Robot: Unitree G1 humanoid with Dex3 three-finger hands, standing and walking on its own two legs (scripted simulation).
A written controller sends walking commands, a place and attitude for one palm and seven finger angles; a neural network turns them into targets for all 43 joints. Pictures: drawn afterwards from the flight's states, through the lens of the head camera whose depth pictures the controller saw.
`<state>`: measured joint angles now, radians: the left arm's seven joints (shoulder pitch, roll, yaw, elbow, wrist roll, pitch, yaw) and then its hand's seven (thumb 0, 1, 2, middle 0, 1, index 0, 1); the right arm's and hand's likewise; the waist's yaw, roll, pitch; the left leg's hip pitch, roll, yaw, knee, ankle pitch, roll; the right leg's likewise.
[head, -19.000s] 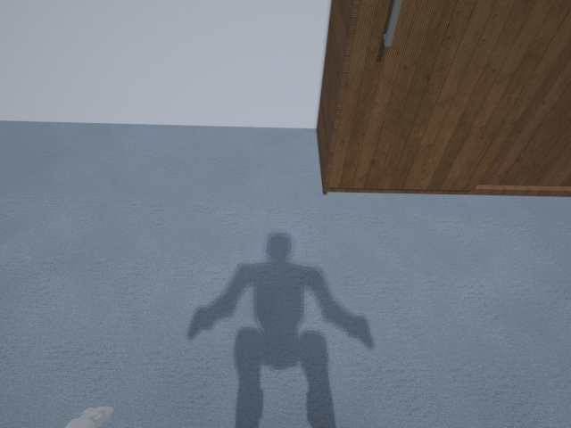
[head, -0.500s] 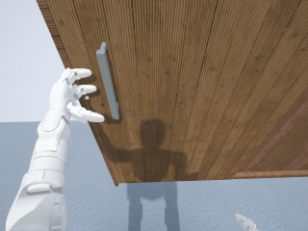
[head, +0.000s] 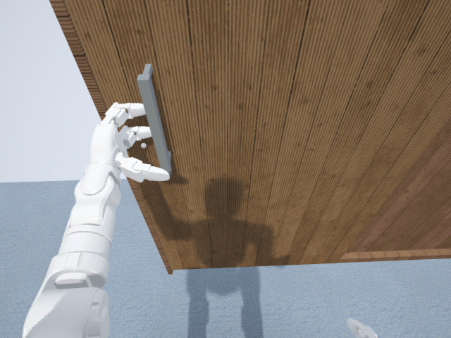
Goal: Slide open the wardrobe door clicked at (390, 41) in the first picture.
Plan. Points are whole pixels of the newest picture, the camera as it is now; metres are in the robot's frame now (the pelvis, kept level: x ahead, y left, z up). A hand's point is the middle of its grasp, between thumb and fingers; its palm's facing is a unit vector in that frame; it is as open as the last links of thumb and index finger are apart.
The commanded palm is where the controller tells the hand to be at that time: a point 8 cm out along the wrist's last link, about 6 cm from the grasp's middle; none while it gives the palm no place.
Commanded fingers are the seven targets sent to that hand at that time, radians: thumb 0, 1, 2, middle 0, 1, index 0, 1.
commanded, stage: feel for the door with the fingertips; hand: left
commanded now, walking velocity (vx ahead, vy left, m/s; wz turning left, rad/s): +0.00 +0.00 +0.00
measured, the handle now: (158, 125) +0.48 +0.15 +0.12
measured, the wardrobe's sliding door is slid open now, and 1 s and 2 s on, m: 0.00 0.00 0.00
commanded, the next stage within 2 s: slide the fingers in behind the handle in 0.50 s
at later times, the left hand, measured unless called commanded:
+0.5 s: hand (139, 135) +0.44 +0.18 +0.14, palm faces +0.07 -1.00 +0.01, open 14.0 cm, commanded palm +0.41 +0.23 +0.13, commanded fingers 0.00 -0.50 0.30 -0.30 -1.20 -0.30 -1.20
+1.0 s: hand (141, 138) +0.44 +0.17 +0.13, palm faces +0.05 -1.00 +0.00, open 13.9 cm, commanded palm +0.41 +0.22 +0.13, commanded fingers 0.00 -0.50 0.30 -0.30 -1.20 -0.30 -1.20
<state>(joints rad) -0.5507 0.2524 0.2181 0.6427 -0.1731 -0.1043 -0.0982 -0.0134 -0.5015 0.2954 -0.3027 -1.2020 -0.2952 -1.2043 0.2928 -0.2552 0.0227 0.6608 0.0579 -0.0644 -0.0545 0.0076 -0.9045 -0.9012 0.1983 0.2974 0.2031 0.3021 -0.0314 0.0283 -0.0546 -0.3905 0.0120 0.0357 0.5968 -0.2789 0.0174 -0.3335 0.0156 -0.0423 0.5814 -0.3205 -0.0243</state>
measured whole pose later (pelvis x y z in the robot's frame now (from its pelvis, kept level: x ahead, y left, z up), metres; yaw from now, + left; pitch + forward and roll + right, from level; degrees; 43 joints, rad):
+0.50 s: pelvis +0.00 +0.00 +0.00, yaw +0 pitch +6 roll -1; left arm -0.67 0.30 0.26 0.80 -0.16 -0.16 -0.12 -0.01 -0.50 0.30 -0.31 -1.21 -0.30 -1.20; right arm 0.33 -0.26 0.02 0.68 0.05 -0.05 -0.05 0.01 -0.90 -0.90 0.20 0.30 0.20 0.30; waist -0.05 0.02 -0.06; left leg -0.44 0.01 0.03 0.62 -0.29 0.02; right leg -0.37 0.02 -0.04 0.60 -0.33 -0.02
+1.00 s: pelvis +0.00 +0.01 +0.00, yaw +0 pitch +6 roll -1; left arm -0.70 0.29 0.23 0.83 -0.15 -0.16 -0.10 -0.01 -0.50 0.30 -0.33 -1.22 -0.31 -1.21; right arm 0.33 -0.25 0.02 0.67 0.05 -0.05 -0.04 0.01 -0.90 -0.90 0.20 0.30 0.20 0.30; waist -0.05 0.02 -0.06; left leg -0.47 0.01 0.03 0.65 -0.29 0.03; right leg -0.40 0.01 -0.05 0.62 -0.33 -0.01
